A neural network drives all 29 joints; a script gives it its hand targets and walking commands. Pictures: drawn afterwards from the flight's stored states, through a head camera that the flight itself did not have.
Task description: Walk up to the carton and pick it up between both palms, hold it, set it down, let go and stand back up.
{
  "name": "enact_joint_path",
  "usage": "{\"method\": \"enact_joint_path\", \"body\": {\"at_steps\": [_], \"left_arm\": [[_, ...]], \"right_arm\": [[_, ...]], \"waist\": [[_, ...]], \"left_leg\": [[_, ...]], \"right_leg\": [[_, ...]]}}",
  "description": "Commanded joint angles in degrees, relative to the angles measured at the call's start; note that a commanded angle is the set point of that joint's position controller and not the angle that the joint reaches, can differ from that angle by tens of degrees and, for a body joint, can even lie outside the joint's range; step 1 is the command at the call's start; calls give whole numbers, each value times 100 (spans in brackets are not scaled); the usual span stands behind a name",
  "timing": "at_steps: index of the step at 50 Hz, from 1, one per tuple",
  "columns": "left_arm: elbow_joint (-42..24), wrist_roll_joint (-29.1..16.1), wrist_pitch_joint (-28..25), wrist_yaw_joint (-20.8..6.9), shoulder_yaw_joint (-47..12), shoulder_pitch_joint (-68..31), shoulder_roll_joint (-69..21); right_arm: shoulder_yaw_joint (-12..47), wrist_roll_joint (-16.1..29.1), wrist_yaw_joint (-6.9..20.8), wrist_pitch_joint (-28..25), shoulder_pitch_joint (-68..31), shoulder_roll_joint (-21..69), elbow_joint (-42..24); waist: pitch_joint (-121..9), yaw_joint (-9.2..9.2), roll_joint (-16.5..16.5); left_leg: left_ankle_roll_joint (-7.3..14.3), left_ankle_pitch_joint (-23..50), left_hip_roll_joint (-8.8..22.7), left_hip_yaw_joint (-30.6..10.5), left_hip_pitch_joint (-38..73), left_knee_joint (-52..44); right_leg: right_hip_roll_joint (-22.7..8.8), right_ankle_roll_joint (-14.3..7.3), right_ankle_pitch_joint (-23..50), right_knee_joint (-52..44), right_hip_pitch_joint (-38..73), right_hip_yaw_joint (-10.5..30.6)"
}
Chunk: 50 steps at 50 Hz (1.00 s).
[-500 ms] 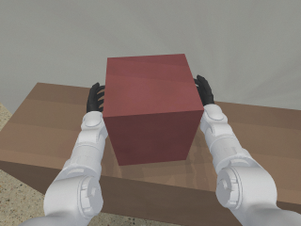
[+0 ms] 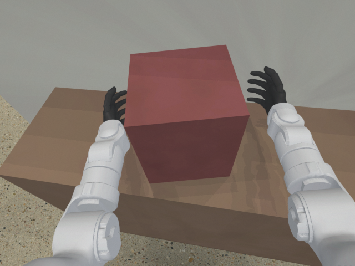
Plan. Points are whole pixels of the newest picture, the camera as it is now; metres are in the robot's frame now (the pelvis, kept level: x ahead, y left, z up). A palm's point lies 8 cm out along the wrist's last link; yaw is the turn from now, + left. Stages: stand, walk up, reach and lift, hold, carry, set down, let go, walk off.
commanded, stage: set down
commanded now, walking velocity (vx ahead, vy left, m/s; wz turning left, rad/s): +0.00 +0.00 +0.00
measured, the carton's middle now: (184, 120) +0.44 +0.05 +0.05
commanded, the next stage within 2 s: none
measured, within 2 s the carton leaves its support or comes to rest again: neither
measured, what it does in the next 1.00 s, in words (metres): stands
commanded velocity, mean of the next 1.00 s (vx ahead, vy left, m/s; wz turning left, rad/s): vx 0.00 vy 0.00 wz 0.00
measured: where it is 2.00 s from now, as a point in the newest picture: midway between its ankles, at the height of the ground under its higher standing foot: outside the picture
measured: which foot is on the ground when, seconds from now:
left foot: down 0.00-1.00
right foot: down 0.00-1.00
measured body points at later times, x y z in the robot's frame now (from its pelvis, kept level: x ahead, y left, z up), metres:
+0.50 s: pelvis -0.03 +0.00 +0.00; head -0.01 +0.00 +0.45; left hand +0.38 +0.23 +0.17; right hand +0.46 -0.14 +0.19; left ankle +0.02 +0.13 -0.74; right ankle +0.01 -0.11 -0.74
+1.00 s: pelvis -0.03 +0.00 +0.00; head +0.00 -0.02 +0.45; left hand +0.32 +0.24 +0.12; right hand +0.41 -0.17 +0.08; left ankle +0.02 +0.13 -0.74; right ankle +0.01 -0.11 -0.74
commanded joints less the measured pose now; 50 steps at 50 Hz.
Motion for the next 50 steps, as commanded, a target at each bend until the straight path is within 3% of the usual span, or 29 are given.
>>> {"method": "enact_joint_path", "body": {"at_steps": [1,5,6,8,12,15,16,17,21,23,24,25,26,27,28,30,32,33,34,35,36,37,40,41,42,43,45,47,50], "left_arm": [[-2423,-335,105,-17,-622,-3590,2071],[-2711,-385,478,55,-562,-3841,2190],[-2741,-304,685,50,-704,-2986,2001],[-1704,-386,908,10,-475,-4032,2485],[-2745,-693,1376,229,-650,-4578,2745],[-1386,-807,1513,251,-906,-4787,2472],[-1978,-694,1614,230,-754,-3958,2384],[-2120,-815,1696,260,-805,-4658,2609],[-1597,-394,1856,77,-904,-4000,2067],[-1817,-45,1935,-61,-984,-2427,1536],[-2408,-96,1875,-99,-1098,-2797,1607],[-2482,-190,1894,-42,-832,-3887,2250],[-2164,-219,1892,-32,-960,-3540,1932],[-2533,-323,1843,63,-860,-4169,2258],[-2476,-337,1774,73,-1013,-3485,1958],[-3357,-449,1667,143,-1107,-3369,1897],[-3766,-855,1633,269,-1101,-4556,2528],[-3176,-723,1570,222,-1297,-2876,1734],[-3754,-421,1607,96,-1083,-2092,1610],[-4394,-679,1590,105,-1136,-3126,2040],[-4204,-627,1564,34,-1266,-1694,1589],[-4883,-625,1590,32,-1209,-2540,1884],[-4766,-385,1805,-62,-1132,-1037,1625],[-5131,-510,1799,-114,-1170,-1480,1716],[-5013,-389,1899,-192,-1299,-293,1272],[-5285,-538,1929,-208,-1089,-1649,1865],[-5373,-818,1870,-163,-1365,-1058,1797],[-5021,-936,1945,-127,-1342,-1815,2006],[-5121,-964,1915,-106,-1191,-1485,2091]], "right_arm": [[401,743,-13,14,-4510,-1433,-2316],[305,922,68,383,-4533,-1836,-2189],[590,1025,75,454,-3763,-1904,-2178],[517,1003,65,794,-4953,-1752,-1716],[138,1207,159,1126,-5181,-2053,-2135],[153,955,216,1426,-5335,-1688,-1356],[192,1069,244,1449,-4354,-1848,-1551],[106,1080,235,1473,-5162,-1896,-1693],[195,950,301,1607,-4230,-1917,-797],[364,908,389,1540,-2548,-1666,-495],[109,911,339,1393,-2918,-1952,-1062],[-247,828,256,1391,-3895,-2219,-1251],[-37,750,324,1491,-3401,-1955,-795],[-201,762,341,1388,-4089,-2089,-1359],[-265,653,354,1370,-3150,-2035,-1001],[-448,751,374,1194,-3198,-2162,-1593],[-579,955,344,1154,-4509,-2230,-2334],[-249,827,407,1151,-2798,-1915,-1718],[-58,940,377,1029,-2230,-1834,-2414],[-366,1075,314,910,-3302,-2047,-3113],[-87,1060,391,892,-1959,-1908,-2724],[-421,1060,333,797,-2827,-2130,-3433],[-140,1086,359,762,-1467,-2010,-3351],[-445,977,316,674,-1981,-2118,-3826],[-407,922,363,685,-707,-2090,-3230],[-612,990,306,665,-2228,-2289,-3921],[-490,1050,390,699,-1349,-2147,-3988],[-1002,856,431,744,-2366,-2401,-4199],[-609,817,384,835,-1783,-2107,-4471]], "waist": [[-5243,354,-1375],[-4922,326,-1200],[-4951,200,-1306],[-3853,474,-1420],[-4148,359,-1037],[-2882,296,-1108],[-3212,255,-954],[-3268,334,-1013],[-2499,89,-758],[-2206,-14,-502],[-2572,-224,-578],[-2622,-82,-367],[-2214,-143,-414],[-2609,111,-394],[-2533,-164,-336],[-3006,-208,-197],[-3667,88,-214],[-3023,-253,-424],[-3397,-79,-483],[-4090,-53,-325],[-3932,-288,-467],[-4317,-185,-203],[-3444,-224,-523],[-3723,-255,-377],[-3069,-664,-444],[-3349,-191,-332],[-3175,-503,-461],[-3219,-524,-748],[-3080,-367,-1069]], "left_leg": [[-194,2776,-307,577,1358,252],[-207,2490,-311,601,1621,76],[-306,2939,-304,490,2068,74],[-82,1539,-323,615,1217,-118],[-234,1453,-263,549,1928,-95],[-140,-51,-220,478,1234,-281],[-188,379,-220,486,1729,-385],[-198,383,-232,525,1612,-354],[-305,509,-137,343,1883,-490],[-330,831,-68,243,2150,-588],[-302,1163,-148,237,2233,-499],[-339,796,-145,287,2145,-480],[-325,258,-190,282,1994,-595],[-263,-81,-208,369,1797,-622],[-284,-31,-210,285,1933,-573],[-342,561,-177,224,2343,-435],[-291,540,-273,419,2075,-243],[-308,756,-227,231,2414,-286],[-277,1463,-173,230,2658,-285],[-306,1947,-234,313,2756,-85],[-325,2462,-207,124,3142,-24],[-359,2618,-241,205,3145,40],[-284,2761,-204,159,3363,-9],[-280,2773,-228,222,3205,33],[-331,2925,-192,59,3473,-12],[-301,2438,-249,310,3136,-43],[-210,2231,-228,131,3016,-99],[-87,1085,-238,199,2546,-215],[17,766,-339,307,2385,-356]], "right_leg": [[372,368,4125,640,3427,129],[377,349,3378,433,3227,106],[492,327,4013,416,3618,42],[296,396,2583,334,3124,234],[426,212,1302,154,2750,49],[281,100,-165,36,2115,73],[282,34,360,24,2592,67],[286,134,273,-18,2404,112],[295,16,459,-70,2686,36],[280,-122,755,-72,3171,63],[384,-37,1021,-47,2941,-7],[356,-24,507,-147,2606,19],[292,-97,104,-178,2506,-46],[295,-33,-328,-159,2228,4],[293,-78,-109,-101,2410,-16],[340,-47,333,19,2343,-29],[348,41,-100,69,1862,-53],[340,-44,377,63,2198,-88],[360,-27,1015,114,2794,-30],[419,54,1188,186,2465,-73],[454,28,1729,222,2765,-105],[468,57,1667,218,2578,-135],[439,69,1710,144,2678,-95],[474,88,1812,118,2654,-86],[474,30,2025,82,2829,-164],[480,104,1357,56,2225,-151],[391,59,1159,-17,2244,-129],[344,99,145,-35,1942,-77],[246,151,101,-2,2320,27]]}}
